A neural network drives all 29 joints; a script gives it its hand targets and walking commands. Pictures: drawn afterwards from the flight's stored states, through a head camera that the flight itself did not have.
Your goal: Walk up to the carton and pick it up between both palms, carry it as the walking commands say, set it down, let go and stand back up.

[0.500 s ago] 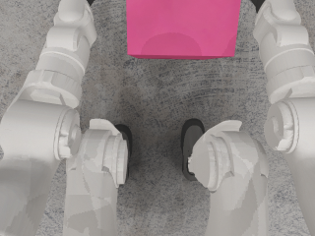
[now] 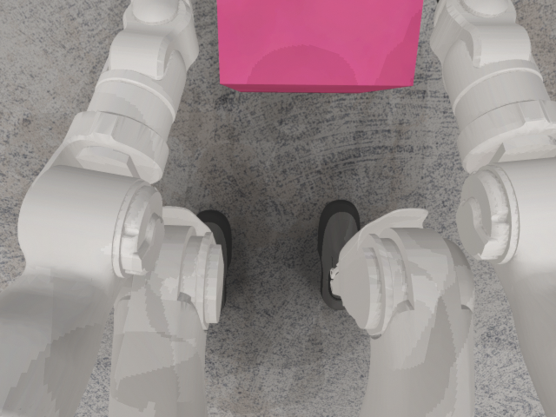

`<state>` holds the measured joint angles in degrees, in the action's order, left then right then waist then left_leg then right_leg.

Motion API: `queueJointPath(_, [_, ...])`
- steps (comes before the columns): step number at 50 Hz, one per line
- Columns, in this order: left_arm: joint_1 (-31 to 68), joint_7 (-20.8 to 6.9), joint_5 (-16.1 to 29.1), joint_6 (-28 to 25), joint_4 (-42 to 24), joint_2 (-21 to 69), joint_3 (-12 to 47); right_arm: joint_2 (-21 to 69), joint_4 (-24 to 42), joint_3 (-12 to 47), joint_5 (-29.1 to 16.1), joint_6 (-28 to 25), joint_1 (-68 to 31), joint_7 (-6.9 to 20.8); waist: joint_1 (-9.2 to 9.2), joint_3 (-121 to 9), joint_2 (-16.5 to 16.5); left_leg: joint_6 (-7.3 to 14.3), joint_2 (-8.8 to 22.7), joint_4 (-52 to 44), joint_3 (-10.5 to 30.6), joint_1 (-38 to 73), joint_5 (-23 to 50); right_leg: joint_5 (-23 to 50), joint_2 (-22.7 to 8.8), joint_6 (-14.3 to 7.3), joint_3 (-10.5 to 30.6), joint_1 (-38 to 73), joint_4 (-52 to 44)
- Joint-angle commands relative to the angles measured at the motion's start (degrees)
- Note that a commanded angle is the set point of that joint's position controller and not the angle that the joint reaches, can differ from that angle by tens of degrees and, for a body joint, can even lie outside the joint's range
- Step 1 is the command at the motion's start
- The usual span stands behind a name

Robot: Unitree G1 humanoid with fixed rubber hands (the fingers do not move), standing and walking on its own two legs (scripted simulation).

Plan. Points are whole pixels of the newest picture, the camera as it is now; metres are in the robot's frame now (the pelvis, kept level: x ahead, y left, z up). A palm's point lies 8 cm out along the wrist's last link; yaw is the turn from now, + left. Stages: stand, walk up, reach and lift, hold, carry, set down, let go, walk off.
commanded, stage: reach and lift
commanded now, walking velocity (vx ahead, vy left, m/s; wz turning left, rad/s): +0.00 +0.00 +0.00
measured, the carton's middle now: out of the picture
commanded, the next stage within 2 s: none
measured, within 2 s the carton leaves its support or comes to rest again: leaves its support in 0.76 s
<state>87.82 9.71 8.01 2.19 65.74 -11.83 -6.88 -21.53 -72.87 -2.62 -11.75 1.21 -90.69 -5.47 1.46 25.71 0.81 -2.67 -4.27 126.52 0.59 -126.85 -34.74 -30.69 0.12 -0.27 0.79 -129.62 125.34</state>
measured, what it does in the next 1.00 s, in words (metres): stands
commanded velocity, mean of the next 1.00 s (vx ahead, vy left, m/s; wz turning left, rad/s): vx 0.00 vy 0.00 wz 0.00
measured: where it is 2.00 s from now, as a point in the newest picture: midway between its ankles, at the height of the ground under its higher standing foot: (273, 276)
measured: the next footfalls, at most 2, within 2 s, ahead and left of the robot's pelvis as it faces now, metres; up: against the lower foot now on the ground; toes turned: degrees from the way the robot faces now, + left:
none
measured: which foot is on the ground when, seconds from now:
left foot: down 0.00-1.00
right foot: down 0.00-1.00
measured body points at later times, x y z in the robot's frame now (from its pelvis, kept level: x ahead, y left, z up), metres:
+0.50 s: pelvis +0.01 +0.00 -0.01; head +0.38 -0.03 +0.24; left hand +0.57 +0.10 -0.19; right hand +0.56 -0.19 -0.20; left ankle +0.11 +0.12 -0.33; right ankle +0.12 -0.12 -0.33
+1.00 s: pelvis +0.01 +0.00 +0.00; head +0.36 -0.02 +0.27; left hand +0.56 +0.10 -0.16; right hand +0.56 -0.18 -0.15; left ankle +0.11 +0.12 -0.33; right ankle +0.12 -0.12 -0.33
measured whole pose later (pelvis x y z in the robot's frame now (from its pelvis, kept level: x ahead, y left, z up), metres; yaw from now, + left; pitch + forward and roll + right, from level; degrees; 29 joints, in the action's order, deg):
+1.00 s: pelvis +0.01 +0.00 +0.00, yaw +0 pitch +36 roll +1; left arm 79.6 10.7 0.4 12.0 52.5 -6.7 -18.3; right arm -15.2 -57.5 -14.1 -0.1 12.7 -82.7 -4.4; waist 2.4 18.2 2.0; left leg -3.5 -7.6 127.3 1.2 -127.8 -35.6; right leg -32.2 2.3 1.6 2.3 -130.0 126.4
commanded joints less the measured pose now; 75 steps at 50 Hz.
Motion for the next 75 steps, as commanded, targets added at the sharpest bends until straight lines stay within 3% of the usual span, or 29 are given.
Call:
queueJointPath(1, [16.24, -1.94, -0.93, -0.82, -5.95, 3.59, 1.27, 6.20, 6.19, 2.01, 0.09, -0.65, -18.29, 2.50, -0.66, -67.10, -0.46, 0.23, -1.97, -9.22, -3.21, 27.68, 17.05, 17.63, 2.97, 1.52, -0.34, 36.01, -8.19])
queueJointPath(4, [20.30, -5.09, -1.69, 0.13, -6.47, 15.46, 3.08, 18.15, 6.57, 3.12, 0.93, 0.13, -21.91, 5.48, -0.28, -65.05, 0.04, 0.34, -2.62, -8.88, -3.09, 27.36, 16.17, 16.77, 3.63, 1.06, -0.51, 34.84, -7.87])
queueJointPath(8, [26.12, -12.45, -4.86, 3.05, -7.39, 39.89, 4.10, 42.75, 9.51, 4.45, 3.44, 2.94, -27.81, 12.84, 0.01, -60.41, 0.50, 1.00, -3.94, -7.94, -3.18, 24.52, 14.00, 14.57, 4.99, 0.20, -1.42, 31.60, -6.71])
queueJointPath(12, [23.76, -16.42, -7.15, 5.04, -7.95, 48.73, 2.73, 50.95, 11.82, 3.73, 5.44, 5.19, -24.33, 16.80, 0.27, -57.63, 0.95, 1.90, -4.28, -6.98, -3.78, 22.66, 14.22, 14.70, 5.76, -0.06, -2.39, 29.53, -5.60])
queueJointPath(16, [21.02, -18.00, -6.69, 5.97, -8.24, 52.82, 2.90, 53.84, 14.35, 4.47, 5.69, 6.19, -22.31, 18.28, 0.80, -56.58, 1.20, 2.25, -4.50, -6.24, -3.87, 21.30, 15.41, 16.08, 5.91, -0.35, -2.42, 29.20, -5.19])
queueJointPath(29, [19.59, -18.31, -4.99, 6.23, -10.94, 55.38, 4.62, 56.94, 16.58, 5.79, 5.48, 7.19, -19.59, 18.87, 1.39, -55.89, 0.18, 2.75, -5.23, -5.98, -3.96, 18.01, 17.16, 19.51, 5.99, -0.54, -1.90, 29.41, -4.81])
queueJointPath(37, [25.71, -16.80, -0.75, 5.95, -17.28, 58.40, 9.93, 59.16, 22.57, 8.86, 3.59, 6.99, -23.37, 17.80, 3.42, -70.05, 0.44, 2.07, -5.92, -6.15, -3.86, 25.15, 22.35, 24.52, 6.09, -0.30, -2.81, 35.65, -4.58])
queueJointPath(42, [29.01, -15.86, -0.87, 6.91, -19.27, 59.23, 10.86, 60.12, 23.77, 8.16, 4.88, 8.22, -24.68, 17.38, 4.15, -75.24, 0.68, 1.81, -6.13, -7.30, -4.32, 27.56, 20.59, 22.44, 6.13, -0.19, -3.75, 36.49, -5.63])
queueJointPath(56, [31.96, -14.96, -5.28, 10.86, -23.37, 61.08, 9.50, 66.38, 22.81, 5.43, 8.72, 13.20, -23.22, 18.37, 1.81, -82.23, 0.12, 1.79, -6.17, -12.55, -6.10, 30.05, 15.43, 16.09, 6.62, 0.52, -5.02, 36.35, -10.61])
queueJointPath(66, [27.59, -16.24, -8.25, 12.40, -23.66, 62.66, 7.78, 69.80, 23.61, 4.79, 12.58, 14.71, -19.67, 17.71, 1.14, -84.47, -2.72, 1.66, -6.26, -15.38, -6.41, 27.29, 17.15, 19.45, 7.10, 1.09, -4.62, 39.87, -13.98])
queueJointPath(75, [25.61, -16.33, -7.27, 13.02, -28.55, 64.64, 11.64, 74.62, 28.36, 9.02, 11.71, 15.92, -16.90, 16.12, 0.13, -94.10, -4.08, 1.30, -6.72, -17.58, -6.91, 28.50, 20.17, 25.40, 7.77, 1.88, -3.67, 48.46, -16.42])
